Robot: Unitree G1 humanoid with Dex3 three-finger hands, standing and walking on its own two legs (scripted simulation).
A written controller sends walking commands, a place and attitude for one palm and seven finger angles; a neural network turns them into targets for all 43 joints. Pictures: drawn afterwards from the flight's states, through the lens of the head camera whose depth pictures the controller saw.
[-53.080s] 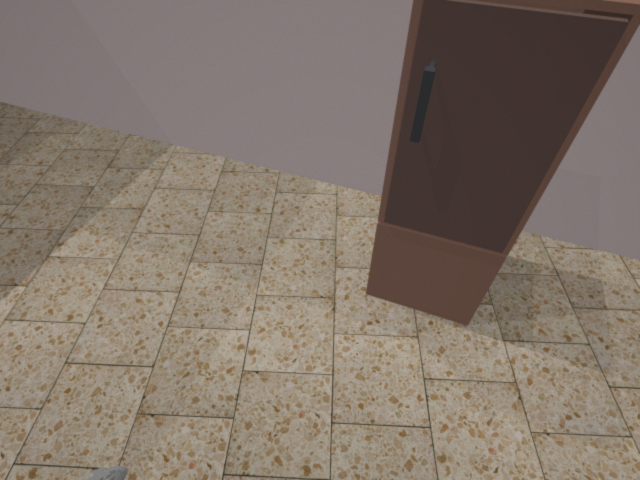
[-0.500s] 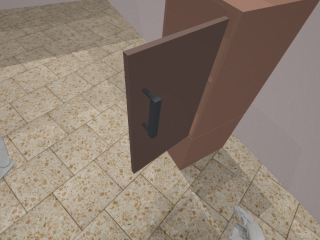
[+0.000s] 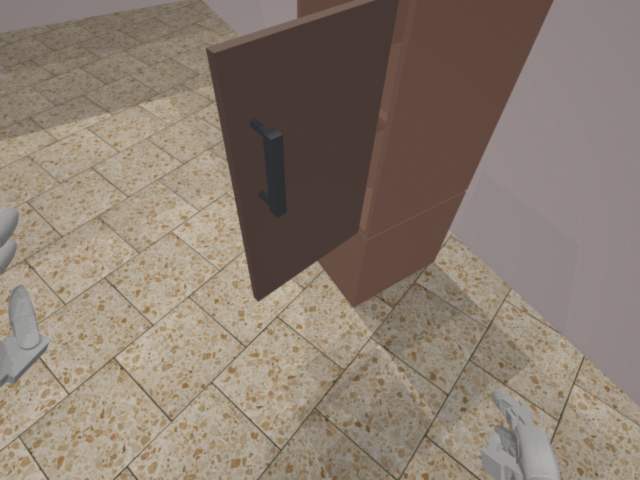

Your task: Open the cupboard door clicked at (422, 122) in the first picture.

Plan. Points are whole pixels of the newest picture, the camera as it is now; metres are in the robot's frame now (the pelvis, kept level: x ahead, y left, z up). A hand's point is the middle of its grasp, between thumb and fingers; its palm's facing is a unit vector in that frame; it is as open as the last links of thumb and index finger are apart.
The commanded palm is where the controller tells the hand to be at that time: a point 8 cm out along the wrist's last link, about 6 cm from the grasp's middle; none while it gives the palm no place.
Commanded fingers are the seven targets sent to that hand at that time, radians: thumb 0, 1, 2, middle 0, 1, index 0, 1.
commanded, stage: stop stepping back and stand still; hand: left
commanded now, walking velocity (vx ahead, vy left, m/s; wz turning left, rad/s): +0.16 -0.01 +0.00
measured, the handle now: (268, 170) +0.55 +0.11 +0.06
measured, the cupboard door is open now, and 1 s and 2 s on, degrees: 99 99 99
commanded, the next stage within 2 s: let the arm hang, fingers relaxed in 0.50 s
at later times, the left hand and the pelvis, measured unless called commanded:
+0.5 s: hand out of the picture +0.13 +0.28 +0.16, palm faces +0.46 -0.76 -0.45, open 7.4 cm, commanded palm +0.07 +0.31 +0.18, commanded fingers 0.00 0.90 0.90 -0.20 -0.30 -0.20 -0.30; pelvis -0.06 +0.01 +0.00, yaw +1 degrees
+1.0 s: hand out of the picture -0.05 +0.20 -0.17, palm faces +0.13 -0.97 -0.21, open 6.8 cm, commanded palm none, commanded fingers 0.00 0.90 0.90 -0.20 -0.30 -0.20 -0.30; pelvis -0.06 +0.01 +0.00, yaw +4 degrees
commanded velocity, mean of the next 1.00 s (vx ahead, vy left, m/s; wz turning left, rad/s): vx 0.08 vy -0.01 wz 0.00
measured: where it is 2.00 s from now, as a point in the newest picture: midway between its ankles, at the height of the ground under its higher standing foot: outside the picture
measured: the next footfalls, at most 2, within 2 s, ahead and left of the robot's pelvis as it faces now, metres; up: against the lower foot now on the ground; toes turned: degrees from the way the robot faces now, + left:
none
